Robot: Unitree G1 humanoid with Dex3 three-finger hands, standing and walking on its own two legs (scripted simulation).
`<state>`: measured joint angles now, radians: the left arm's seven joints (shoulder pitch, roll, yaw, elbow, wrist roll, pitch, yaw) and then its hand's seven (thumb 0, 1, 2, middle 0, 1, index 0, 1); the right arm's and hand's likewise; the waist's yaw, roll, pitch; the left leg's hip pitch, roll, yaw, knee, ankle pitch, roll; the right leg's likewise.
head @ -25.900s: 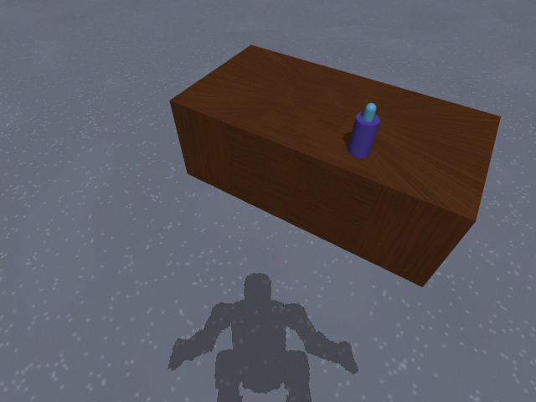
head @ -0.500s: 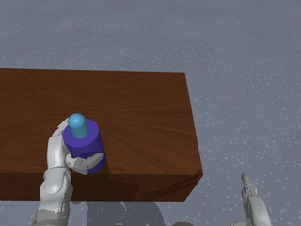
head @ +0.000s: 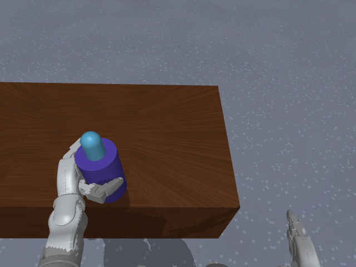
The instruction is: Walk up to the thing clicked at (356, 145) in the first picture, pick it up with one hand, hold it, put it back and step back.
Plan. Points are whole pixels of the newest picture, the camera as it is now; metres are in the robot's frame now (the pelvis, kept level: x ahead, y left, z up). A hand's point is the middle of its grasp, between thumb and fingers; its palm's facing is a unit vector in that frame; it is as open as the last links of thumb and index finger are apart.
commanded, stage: hold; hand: left
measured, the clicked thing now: (101, 165) +0.32 +0.17 +0.06
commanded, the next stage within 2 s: crouch in 0.86 s
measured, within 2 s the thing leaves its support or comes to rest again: neither
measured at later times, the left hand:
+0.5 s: hand (96, 169) +0.32 +0.18 +0.05, palm faces +0.18 -0.98 -0.03, open 11.1 cm
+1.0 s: hand (97, 179) +0.30 +0.18 +0.04, palm faces +0.19 -0.98 -0.03, open 11.1 cm
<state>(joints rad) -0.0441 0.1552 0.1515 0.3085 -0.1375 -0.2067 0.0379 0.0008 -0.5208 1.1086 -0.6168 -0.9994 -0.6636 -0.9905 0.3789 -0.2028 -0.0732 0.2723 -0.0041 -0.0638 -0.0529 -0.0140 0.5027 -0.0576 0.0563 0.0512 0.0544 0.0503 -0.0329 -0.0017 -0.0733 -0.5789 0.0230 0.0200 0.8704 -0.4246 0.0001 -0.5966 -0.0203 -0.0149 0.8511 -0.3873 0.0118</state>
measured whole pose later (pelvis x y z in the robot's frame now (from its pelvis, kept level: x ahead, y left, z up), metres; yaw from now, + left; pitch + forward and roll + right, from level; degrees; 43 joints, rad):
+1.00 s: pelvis -0.01 +0.00 +0.00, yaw +0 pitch +7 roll -1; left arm 0.01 0.16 0.13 0.28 -0.12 -0.22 0.05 0.00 -0.53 1.12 -0.62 -1.01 -0.66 -1.00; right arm 0.37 -0.20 -0.07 0.28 -0.01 -0.08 -0.06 -0.01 0.49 -0.06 0.06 0.05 0.05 0.05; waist -0.03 0.00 -0.08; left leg -0.59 0.02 0.01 0.89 -0.42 0.00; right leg -0.60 -0.02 -0.02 0.86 -0.38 0.01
